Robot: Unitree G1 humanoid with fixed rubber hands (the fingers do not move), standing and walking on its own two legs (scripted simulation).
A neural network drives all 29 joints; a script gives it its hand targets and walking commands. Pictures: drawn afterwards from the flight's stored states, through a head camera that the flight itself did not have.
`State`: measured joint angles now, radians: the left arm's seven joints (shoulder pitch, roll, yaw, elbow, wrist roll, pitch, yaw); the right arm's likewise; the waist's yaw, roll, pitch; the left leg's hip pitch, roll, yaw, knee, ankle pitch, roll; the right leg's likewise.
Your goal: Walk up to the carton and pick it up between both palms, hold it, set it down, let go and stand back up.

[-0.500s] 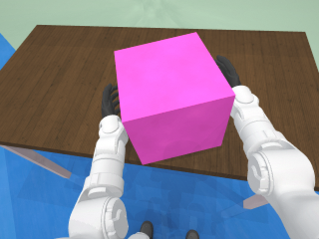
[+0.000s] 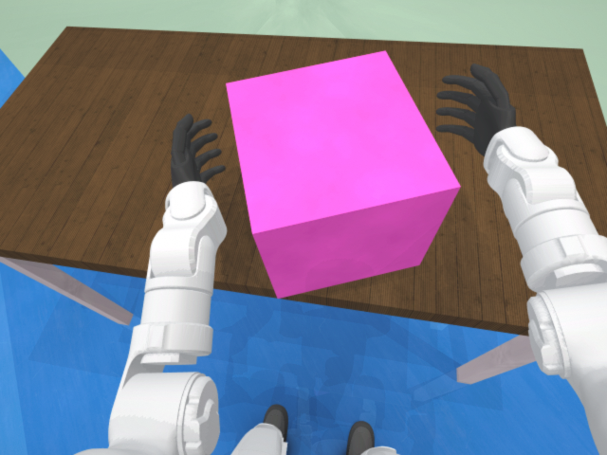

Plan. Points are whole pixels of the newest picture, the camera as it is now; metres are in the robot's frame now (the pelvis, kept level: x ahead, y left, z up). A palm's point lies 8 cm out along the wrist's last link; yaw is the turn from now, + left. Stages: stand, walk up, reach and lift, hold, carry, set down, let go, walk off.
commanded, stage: set down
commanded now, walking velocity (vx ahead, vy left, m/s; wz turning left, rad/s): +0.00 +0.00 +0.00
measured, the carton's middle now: (329, 180) +0.46 +0.06 +0.03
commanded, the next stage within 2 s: none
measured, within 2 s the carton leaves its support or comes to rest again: neither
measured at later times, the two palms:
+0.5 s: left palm (193, 213) +0.35 +0.20 +0.10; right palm (511, 176) +0.45 -0.16 +0.09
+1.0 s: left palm (186, 251) +0.31 +0.21 +0.08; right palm (529, 234) +0.39 -0.19 +0.06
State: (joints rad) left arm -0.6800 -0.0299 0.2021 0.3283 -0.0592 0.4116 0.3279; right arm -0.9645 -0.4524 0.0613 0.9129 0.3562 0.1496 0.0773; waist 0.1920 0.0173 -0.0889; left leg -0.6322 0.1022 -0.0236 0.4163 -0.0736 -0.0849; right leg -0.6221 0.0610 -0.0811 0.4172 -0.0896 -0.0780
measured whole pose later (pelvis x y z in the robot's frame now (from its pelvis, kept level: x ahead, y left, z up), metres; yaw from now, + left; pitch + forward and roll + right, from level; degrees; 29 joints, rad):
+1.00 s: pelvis +0.01 +0.01 +0.01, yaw +1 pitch +6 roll +0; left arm -0.18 -0.05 0.06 -0.05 -0.03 0.47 0.33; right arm -0.38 -0.45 0.04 0.57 0.34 0.04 0.18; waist 0.10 0.01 0.00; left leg -0.40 0.08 -0.02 0.43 -0.13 -0.07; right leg -0.39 0.04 -0.08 0.44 -0.16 -0.06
